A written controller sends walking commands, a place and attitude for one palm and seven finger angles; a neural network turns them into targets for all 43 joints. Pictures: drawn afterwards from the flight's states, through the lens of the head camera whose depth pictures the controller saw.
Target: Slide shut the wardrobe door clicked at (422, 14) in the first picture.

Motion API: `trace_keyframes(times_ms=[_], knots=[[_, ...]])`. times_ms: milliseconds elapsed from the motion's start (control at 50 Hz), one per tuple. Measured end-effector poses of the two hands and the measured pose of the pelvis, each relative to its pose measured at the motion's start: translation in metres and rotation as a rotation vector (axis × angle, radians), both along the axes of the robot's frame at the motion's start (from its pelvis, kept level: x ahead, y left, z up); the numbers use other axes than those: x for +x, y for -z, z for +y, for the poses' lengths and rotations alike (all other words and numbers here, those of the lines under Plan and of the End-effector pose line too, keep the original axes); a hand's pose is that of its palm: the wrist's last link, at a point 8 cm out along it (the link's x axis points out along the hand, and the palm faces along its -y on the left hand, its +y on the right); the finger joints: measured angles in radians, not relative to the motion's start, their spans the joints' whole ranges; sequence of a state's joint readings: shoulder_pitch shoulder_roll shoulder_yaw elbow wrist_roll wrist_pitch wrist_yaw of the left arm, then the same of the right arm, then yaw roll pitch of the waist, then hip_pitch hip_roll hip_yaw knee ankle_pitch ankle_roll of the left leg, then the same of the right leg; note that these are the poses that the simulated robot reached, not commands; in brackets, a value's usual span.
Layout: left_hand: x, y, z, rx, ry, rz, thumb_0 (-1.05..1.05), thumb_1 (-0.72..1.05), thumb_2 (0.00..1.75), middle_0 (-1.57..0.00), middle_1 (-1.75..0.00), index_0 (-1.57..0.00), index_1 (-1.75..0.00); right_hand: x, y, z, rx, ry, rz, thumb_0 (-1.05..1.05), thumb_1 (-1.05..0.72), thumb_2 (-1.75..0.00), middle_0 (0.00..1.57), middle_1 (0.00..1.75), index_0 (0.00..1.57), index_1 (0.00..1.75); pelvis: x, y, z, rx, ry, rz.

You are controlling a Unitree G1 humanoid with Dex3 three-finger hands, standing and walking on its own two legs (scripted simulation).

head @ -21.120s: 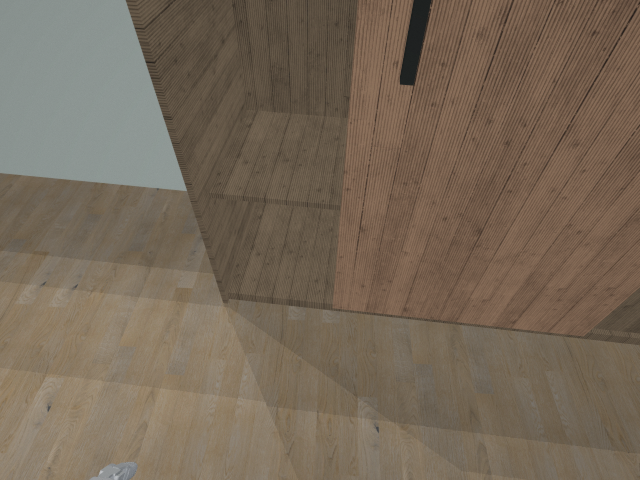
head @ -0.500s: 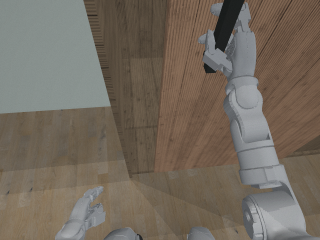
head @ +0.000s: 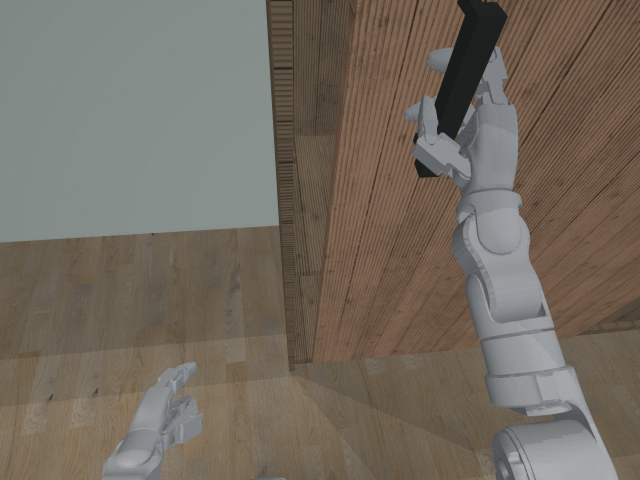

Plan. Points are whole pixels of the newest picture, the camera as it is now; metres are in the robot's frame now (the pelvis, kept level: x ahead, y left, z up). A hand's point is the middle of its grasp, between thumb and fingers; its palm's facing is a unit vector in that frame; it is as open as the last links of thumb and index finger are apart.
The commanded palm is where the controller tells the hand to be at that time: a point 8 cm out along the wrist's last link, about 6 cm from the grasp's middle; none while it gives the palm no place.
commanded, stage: step sideways, sliding the door along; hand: right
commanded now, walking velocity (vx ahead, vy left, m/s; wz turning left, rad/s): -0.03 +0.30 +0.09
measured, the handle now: (445, 93) +0.45 -0.12 +0.24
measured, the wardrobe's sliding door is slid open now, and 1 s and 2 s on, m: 0.05 0.00 0.00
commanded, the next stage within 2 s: stop walking and hold the door there in 0.78 s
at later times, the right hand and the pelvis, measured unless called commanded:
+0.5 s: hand (369, 136) +0.40 -0.04 +0.21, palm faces +0.28 +0.96 -0.09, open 6.5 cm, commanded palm +0.37 -0.02 +0.22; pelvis +0.01 +0.13 -0.01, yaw -2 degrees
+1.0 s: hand (373, 138) +0.41 -0.05 +0.21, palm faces +0.34 +0.92 -0.18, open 6.6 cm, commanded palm +0.37 -0.08 +0.20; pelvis +0.02 +0.18 +0.00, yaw +3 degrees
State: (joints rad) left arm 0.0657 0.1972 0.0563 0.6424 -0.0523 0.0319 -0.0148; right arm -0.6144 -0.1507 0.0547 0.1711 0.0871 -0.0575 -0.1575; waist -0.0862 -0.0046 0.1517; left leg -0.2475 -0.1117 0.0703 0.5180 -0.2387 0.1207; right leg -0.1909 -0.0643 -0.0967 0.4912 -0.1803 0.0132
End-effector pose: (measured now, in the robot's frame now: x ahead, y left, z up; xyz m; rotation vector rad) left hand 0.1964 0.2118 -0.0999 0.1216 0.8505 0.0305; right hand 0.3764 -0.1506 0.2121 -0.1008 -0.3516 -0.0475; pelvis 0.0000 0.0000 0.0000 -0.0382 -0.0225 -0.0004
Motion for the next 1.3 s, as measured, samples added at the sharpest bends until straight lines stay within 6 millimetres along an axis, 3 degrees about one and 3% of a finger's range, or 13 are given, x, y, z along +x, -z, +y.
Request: trace_keyframes(times_ms=[160, 280, 380, 520, 600, 680, 760, 900, 1000, 1160, 1300], knots=[[0.005, 0.001, 0.015, -0.019, 0.077, -0.002, 0.01, 0.91, 0.90, -0.19, -0.30, -0.20, -0.30, -0.001, 0.001, 0.030, 0.008, -0.045, -0.010, -0.04, -0.77, -0.82, 0.45, 1.40, 0.11, 1.33, -0.003, 0.002, 0.028, 0.049, -0.009, -0.040], [0.014, 0.018, 0.033, -0.083, 0.133, 0.015, 0.01, 0.91, 0.90, -0.20, -0.30, -0.20, -0.30, -0.003, 0.002, 0.053, -0.023, 0.019, -0.038, -0.05, -0.76, -0.84, 0.50, 1.41, 0.10, 1.32, 0.003, 0.016, 0.079, 0.083, -0.022, -0.059], [0.020, 0.025, 0.072, -0.091, 0.109, 0.026, 0.01, 0.91, 0.90, -0.20, -0.30, -0.21, -0.30, -0.005, 0.001, 0.057, -0.024, 0.161, -0.019, -0.07, -0.72, -0.84, 0.52, 1.41, 0.15, 1.27, 0.003, 0.016, 0.117, 0.074, 0.026, -0.071], [0.017, 0.013, 0.144, 0.031, 0.025, 0.000, 0.01, 0.91, 0.90, -0.20, -0.30, -0.20, -0.30, -0.006, 0.001, 0.060, -0.004, 0.222, -0.005, -0.07, -0.70, -0.85, 0.50, 1.42, 0.20, 1.31, 0.011, 0.012, 0.134, 0.054, 0.033, -0.018], [0.014, 0.008, 0.168, 0.047, 0.014, 0.007, 0.01, 0.91, 0.90, -0.19, -0.30, -0.20, -0.30, -0.006, 0.001, 0.061, -0.006, 0.242, -0.004, -0.07, -0.69, -0.85, 0.50, 1.42, 0.20, 1.31, 0.012, 0.008, 0.148, 0.061, 0.035, -0.041], [0.010, -0.003, 0.176, 0.070, -0.010, 0.017, 0.01, 0.91, 0.90, -0.19, -0.30, -0.20, -0.30, -0.006, 0.001, 0.061, -0.001, 0.249, -0.005, -0.07, -0.69, -0.85, 0.50, 1.43, 0.21, 1.31, 0.016, 0.000, 0.147, 0.026, 0.019, -0.020], [0.012, -0.007, 0.170, 0.081, -0.016, -0.014, 0.01, 0.91, 0.90, -0.19, -0.30, -0.20, -0.30, -0.006, 0.002, 0.059, 0.003, 0.219, -0.019, -0.07, -0.70, -0.83, 0.49, 1.42, 0.20, 1.29, 0.021, 0.004, 0.141, 0.054, 0.002, -0.019], [0.025, 0.001, 0.146, -0.028, 0.090, -0.043, 0.01, 0.91, 0.90, -0.19, -0.30, -0.20, -0.30, -0.006, 0.003, 0.061, -0.018, 0.255, -0.035, -0.08, -0.70, -0.83, 0.50, 1.44, 0.18, 1.25, 0.023, 0.011, 0.164, 0.072, -0.027, -0.055], [0.021, -0.003, 0.157, -0.065, 0.017, -0.047, 0.01, 0.91, 0.90, -0.20, -0.30, -0.21, -0.30, -0.006, 0.000, 0.057, -0.102, 0.283, -0.021, -0.12, -0.66, -0.81, 0.52, 1.44, 0.22, 1.28, 0.024, 0.001, 0.175, 0.041, -0.048, -0.028], [-0.018, -0.023, 0.208, 0.082, -0.166, -0.101, 0.01, 0.91, 0.90, -0.20, -0.30, -0.21, -0.30, -0.007, -0.002, 0.056, -0.104, 0.280, 0.004, -0.12, -0.65, -0.81, 0.48, 1.43, 0.25, 1.33, 0.021, -0.003, 0.163, 0.038, -0.099, -0.008], [-0.071, -0.038, 0.229, 0.172, -0.281, -0.103, 0.01, 0.91, 0.90, -0.20, -0.30, -0.20, -0.30, -0.007, -0.002, 0.057, -0.065, 0.243, 0.026, -0.09, -0.69, -0.79, 0.46, 1.42, 0.23, 1.33, 0.007, -0.006, 0.150, 0.044, -0.128, -0.021]])
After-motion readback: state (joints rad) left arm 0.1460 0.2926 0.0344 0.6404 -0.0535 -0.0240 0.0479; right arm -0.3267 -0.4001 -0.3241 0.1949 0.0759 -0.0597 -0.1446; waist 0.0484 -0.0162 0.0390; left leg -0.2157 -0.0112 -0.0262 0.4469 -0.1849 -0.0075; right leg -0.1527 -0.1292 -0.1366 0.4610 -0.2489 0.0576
